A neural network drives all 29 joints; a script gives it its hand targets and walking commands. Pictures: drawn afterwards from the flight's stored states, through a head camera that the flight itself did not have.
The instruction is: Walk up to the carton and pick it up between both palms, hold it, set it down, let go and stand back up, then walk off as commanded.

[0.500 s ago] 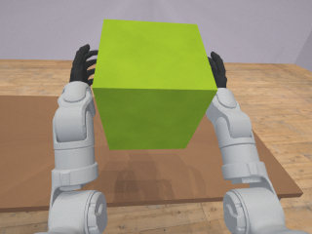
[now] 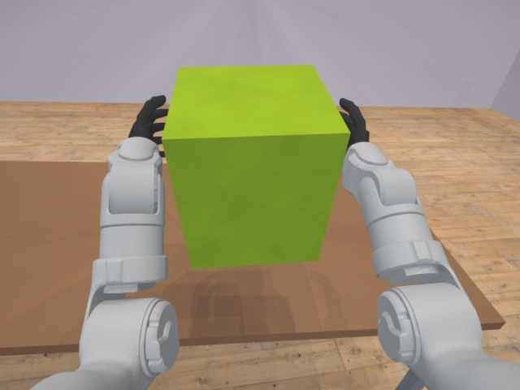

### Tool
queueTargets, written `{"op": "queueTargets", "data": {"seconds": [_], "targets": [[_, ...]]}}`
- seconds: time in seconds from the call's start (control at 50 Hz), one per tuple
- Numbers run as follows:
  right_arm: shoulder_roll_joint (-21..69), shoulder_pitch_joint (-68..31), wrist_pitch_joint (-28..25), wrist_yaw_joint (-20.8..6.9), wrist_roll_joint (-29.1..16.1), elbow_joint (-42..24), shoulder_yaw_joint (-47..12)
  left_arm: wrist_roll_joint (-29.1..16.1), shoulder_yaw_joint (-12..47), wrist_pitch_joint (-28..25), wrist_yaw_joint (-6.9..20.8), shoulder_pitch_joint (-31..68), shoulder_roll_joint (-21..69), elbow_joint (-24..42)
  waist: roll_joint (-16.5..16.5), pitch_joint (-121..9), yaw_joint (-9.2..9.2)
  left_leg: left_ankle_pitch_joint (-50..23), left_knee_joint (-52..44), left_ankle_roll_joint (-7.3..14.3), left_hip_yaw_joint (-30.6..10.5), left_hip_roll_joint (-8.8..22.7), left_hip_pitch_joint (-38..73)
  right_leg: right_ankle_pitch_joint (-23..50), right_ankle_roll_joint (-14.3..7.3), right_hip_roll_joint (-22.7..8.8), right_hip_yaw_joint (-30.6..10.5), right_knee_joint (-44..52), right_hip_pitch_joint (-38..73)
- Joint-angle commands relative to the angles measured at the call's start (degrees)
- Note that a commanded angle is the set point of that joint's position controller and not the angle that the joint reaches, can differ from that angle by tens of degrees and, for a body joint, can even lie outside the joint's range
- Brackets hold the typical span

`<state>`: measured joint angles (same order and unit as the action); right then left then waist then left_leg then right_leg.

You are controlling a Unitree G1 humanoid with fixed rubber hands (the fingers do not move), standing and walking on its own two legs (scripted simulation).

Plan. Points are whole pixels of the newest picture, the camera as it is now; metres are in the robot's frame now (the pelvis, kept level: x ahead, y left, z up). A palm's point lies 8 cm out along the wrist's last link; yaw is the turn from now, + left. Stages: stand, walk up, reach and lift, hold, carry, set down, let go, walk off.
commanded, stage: hold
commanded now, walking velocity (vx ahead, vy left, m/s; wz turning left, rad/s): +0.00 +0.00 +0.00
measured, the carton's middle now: (251, 168) +0.40 +0.01 +0.22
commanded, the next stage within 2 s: set down in 0.42 s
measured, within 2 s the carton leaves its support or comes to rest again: neither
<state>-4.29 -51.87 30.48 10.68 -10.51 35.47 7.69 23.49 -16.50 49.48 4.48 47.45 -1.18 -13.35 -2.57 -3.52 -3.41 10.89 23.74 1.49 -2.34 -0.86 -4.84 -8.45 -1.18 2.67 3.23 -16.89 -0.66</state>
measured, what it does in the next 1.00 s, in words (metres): stands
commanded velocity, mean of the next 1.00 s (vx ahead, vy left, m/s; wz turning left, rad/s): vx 0.00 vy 0.00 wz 0.00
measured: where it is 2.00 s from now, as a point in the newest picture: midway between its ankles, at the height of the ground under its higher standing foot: outside the picture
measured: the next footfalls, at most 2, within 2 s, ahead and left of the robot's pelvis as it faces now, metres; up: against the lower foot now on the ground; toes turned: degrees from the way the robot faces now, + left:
none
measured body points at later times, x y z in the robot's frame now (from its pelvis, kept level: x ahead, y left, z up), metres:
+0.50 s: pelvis +0.00 +0.00 +0.00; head -0.08 +0.03 +0.44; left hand +0.37 +0.16 +0.21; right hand +0.38 -0.14 +0.21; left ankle +0.03 +0.10 -0.75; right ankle +0.02 -0.10 -0.75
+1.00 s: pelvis +0.01 -0.01 +0.00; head -0.03 +0.03 +0.45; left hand +0.40 +0.17 +0.18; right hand +0.40 -0.13 +0.19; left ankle +0.03 +0.10 -0.75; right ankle +0.02 -0.10 -0.75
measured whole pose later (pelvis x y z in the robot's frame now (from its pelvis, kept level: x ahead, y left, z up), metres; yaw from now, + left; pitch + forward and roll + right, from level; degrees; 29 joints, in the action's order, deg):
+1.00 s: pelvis +0.01 -0.01 +0.00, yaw +0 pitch -8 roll -1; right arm 3.7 -42.3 7.9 10.6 -5.4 39.0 9.9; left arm 22.3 -20.9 35.0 6.4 37.8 0.1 -14.8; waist -4.0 2.3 -3.5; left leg 10.8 22.3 0.8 -2.3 -0.9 -3.6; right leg -9.1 -1.5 2.6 3.2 -16.8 -0.1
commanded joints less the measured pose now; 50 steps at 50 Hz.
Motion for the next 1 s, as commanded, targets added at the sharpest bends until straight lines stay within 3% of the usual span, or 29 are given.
{"op": "queueTargets", "data": {"seconds": [0.0,0.04,0.1,0.14,0.18,0.22,0.24,0.28,0.32,0.36,0.4,0.42,0.46,0.5,0.52,0.54,0.56,0.58,0.62,0.64,0.68,0.72,0.78,0.8,0.86,0.9,0.94,0.96,0.98], "targets": [[30.55,-42.07,-3.00,-5.67,-7.85,-16.43,-17.06,-16.28,18.61,-4.56,11.15,40.21,30.24,9.29,4.34,-17.79,-2.94,-6.81,-9.14,-2.87,1.66,0.13,-2.22,5.57,1.92,-1.03,-2.87,1.27,10.56],[37.88,-51.85,-7.27,-6.18,-10.21,-26.98,-21.55,-24.22,29.26,-9.44,6.83,53.12,36.99,21.07,5.30,-33.09,-3.08,-16.60,-5.11,-3.67,0.17,0.10,1.92,12.65,2.21,-0.27,-1.91,-1.38,10.38],[43.05,-54.83,-11.05,-6.27,-13.63,-41.51,-27.95,-32.35,41.51,-13.57,-0.16,55.87,43.38,35.81,10.49,-49.91,-3.06,-33.98,1.76,-6.19,-1.73,0.09,13.73,20.39,2.95,1.85,-0.90,-3.20,4.75],[40.84,-48.81,-10.68,-5.92,-13.22,-42.68,-30.06,-30.62,42.26,-12.68,-1.81,45.52,43.46,32.62,12.09,-46.67,-3.13,-38.93,3.62,-7.36,-2.18,0.19,17.12,23.31,2.78,2.48,-0.40,-2.42,1.74],[33.90,-37.78,-7.15,-4.82,-9.07,-29.24,-26.63,-22.94,34.97,-8.67,-0.30,31.46,38.54,17.99,9.08,-28.36,-3.76,-27.98,-0.44,-6.61,-1.47,0.09,11.49,16.83,2.76,1.55,-0.76,0.51,2.74],[24.91,-27.98,-2.64,-4.51,-3.14,-9.62,-18.27,-10.77,20.11,-2.67,4.50,21.06,28.44,1.39,5.43,-4.07,-4.49,-5.23,-8.57,-3.79,1.35,0.50,1.37,3.31,1.99,-0.29,-1.36,3.65,4.49],[23.04,-25.81,-0.94,-4.91,-2.50,-5.25,-17.59,-7.13,17.40,-0.48,7.16,18.60,27.25,0.34,6.00,-0.07,-4.01,0.81,-11.23,-2.92,1.92,1.25,-0.89,-2.11,0.95,-0.40,-2.15,4.08,4.95],[23.38,-26.64,1.92,-5.69,-2.05,-3.37,-17.50,-3.44,13.37,1.63,11.64,20.57,25.53,-2.97,3.55,3.74,-2.56,6.95,-14.62,-0.88,2.50,1.78,-4.85,-7.43,1.44,-0.19,-2.60,3.91,8.33],[25.82,-29.74,3.13,-6.19,-3.53,-3.97,-18.12,-4.12,13.29,1.45,14.16,24.52,25.87,-3.38,3.76,2.14,-2.58,8.13,-15.36,-0.37,2.53,1.58,-6.68,-7.83,1.83,-0.10,-3.17,3.17,10.07],[27.75,-35.04,1.38,-6.43,-4.37,-8.42,-16.89,-9.09,14.74,-0.83,14.22,31.78,27.34,-0.39,1.97,-4.95,-2.95,6.27,-13.26,-0.86,1.94,0.92,-6.44,-6.87,2.06,-0.91,-3.53,3.48,8.26],[30.34,-44.43,-2.98,-6.62,-5.12,-14.98,-15.06,-14.47,16.34,-4.63,11.35,39.77,28.91,3.91,2.18,-14.34,-2.13,1.29,-11.21,-1.45,1.60,0.58,-5.03,-2.89,1.93,-1.16,-2.93,2.43,7.73],[33.10,-45.29,-4.27,-6.39,-5.23,-14.25,-13.27,-18.53,20.65,-6.74,10.11,45.08,30.61,8.19,2.00,-14.28,-5.05,0.86,-10.38,-0.21,1.77,0.55,-5.52,0.16,2.93,-2.10,-4.73,1.79,6.75],[38.80,-57.22,-11.20,-7.03,-8.65,-28.82,-20.59,-27.08,32.80,-13.56,5.46,57.44,36.90,25.11,7.33,-36.84,-3.16,-16.98,-3.42,-2.63,1.37,0.68,2.22,10.07,2.53,-0.32,-3.40,-3.08,4.62],[45.47,-60.64,-16.32,-7.08,-12.21,-44.06,-31.91,-34.49,45.87,-18.82,0.47,59.98,43.59,38.20,9.93,-57.35,-2.79,-36.17,4.40,-5.56,-0.66,0.60,16.91,17.80,2.23,1.78,0.20,-4.83,1.80],[44.62,-58.94,-16.49,-6.73,-11.39,-43.94,-32.36,-34.40,47.26,-19.50,-0.77,56.76,45.16,34.52,8.97,-54.71,-3.86,-34.92,5.19,-5.90,-1.10,0.39,19.83,16.92,1.62,1.78,0.28,-3.14,-0.82],[43.01,-52.81,-17.05,-6.56,-8.42,-40.69,-31.63,-31.30,45.20,-19.61,-1.30,52.24,44.30,29.69,8.59,-48.18,-3.25,-33.72,4.75,-6.20,-0.85,0.03,19.83,17.18,1.35,1.52,0.83,-2.36,-0.81],[40.98,-48.91,-17.05,-6.29,-4.30,-35.41,-28.79,-25.83,38.46,-18.56,-0.87,43.23,42.12,19.95,6.88,-38.24,-1.19,-28.77,2.57,-5.61,0.41,-0.36,15.54,15.57,1.40,1.05,1.00,-0.71,0.49],[36.21,-44.51,-16.02,-5.79,-1.73,-30.09,-24.39,-20.42,30.70,-16.29,0.52,37.00,37.16,12.39,5.01,-30.86,-1.00,-21.55,-0.34,-4.35,1.24,-0.36,13.17,12.37,1.47,0.10,0.50,0.84,3.65],[27.54,-31.82,-10.97,-6.57,5.62,-5.11,-11.94,-5.89,12.24,-9.89,6.11,24.69,24.50,-6.22,1.16,-2.14,-0.72,5.39,-10.38,0.63,2.71,-0.46,0.68,-8.28,2.52,-2.90,-1.28,5.04,4.51],[25.14,-29.08,-10.17,-6.81,8.51,0.09,-8.13,-0.91,5.22,-8.35,9.52,20.22,21.25,-14.73,-1.38,5.30,0.33,12.10,-13.27,2.83,3.99,-0.37,-2.99,-17.95,2.72,-3.50,-2.17,6.09,4.59],[24.83,-28.60,-9.92,-7.87,8.82,0.85,-6.26,2.75,0.16,-8.26,13.87,21.15,18.54,-16.67,-0.99,4.37,3.05,15.68,-16.28,4.96,3.60,1.44,-6.20,-21.82,4.61,-2.64,-1.66,5.15,8.46],[26.31,-30.41,-11.28,-8.11,7.14,-1.92,-6.89,1.17,1.15,-9.43,15.76,24.08,19.01,-11.61,1.01,2.00,2.41,13.44,-16.27,4.26,3.44,1.51,-6.33,-19.24,5.19,-2.50,-2.55,4.97,9.69],[29.20,-32.55,-16.34,-8.23,6.08,-3.20,-8.09,-2.38,4.88,-12.80,14.92,28.81,22.23,-4.16,1.61,-4.46,0.23,4.44,-15.14,0.99,4.35,0.98,-1.84,-8.82,3.95,-2.66,-0.56,5.18,9.31],[29.44,-33.92,-18.98,-8.11,6.57,-3.99,-7.84,-3.63,5.44,-14.39,13.92,31.45,22.40,-2.51,1.32,-7.24,-0.21,-0.23,-13.34,-0.24,4.82,0.27,0.50,-4.93,3.58,-3.38,0.17,4.82,8.31],[34.11,-36.95,-27.06,-8.04,4.82,-12.63,-16.47,-10.30,15.02,-21.88,9.51,36.16,27.86,9.81,3.43,-20.34,1.53,-23.10,-7.08,-3.75,3.98,-0.33,10.56,11.10,3.32,-1.68,2.54,1.68,10.04],[36.95,-41.52,-31.76,-7.66,1.68,-22.73,-23.34,-16.42,26.51,-25.68,6.35,39.17,32.43,18.14,6.23,-32.06,1.69,-37.37,-1.59,-5.74,2.90,0.04,17.77,18.89,3.70,-0.34,2.84,-0.68,10.00],[37.60,-40.76,-34.65,-7.49,2.61,-26.04,-26.10,-19.70,34.30,-28.87,3.66,41.92,35.81,24.60,7.16,-40.00,0.29,-44.13,2.34,-7.43,2.12,0.49,21.79,22.73,3.04,0.41,3.16,-1.61,9.19],[36.34,-37.77,-34.88,-7.20,3.00,-25.23,-26.62,-19.07,35.18,-29.04,3.07,37.63,37.30,21.60,8.42,-39.67,0.25,-46.48,2.92,-7.90,2.05,0.59,24.08,23.89,2.50,0.72,3.11,-0.86,9.18],[34.87,-33.89,-34.39,-7.31,4.91,-22.27,-25.44,-17.06,33.75,-28.70,3.07,34.26,35.67,18.81,7.47,-34.29,0.62,-42.86,1.80,-7.56,2.40,0.66,23.12,20.74,2.10,0.73,3.01,0.36,8.69]]}}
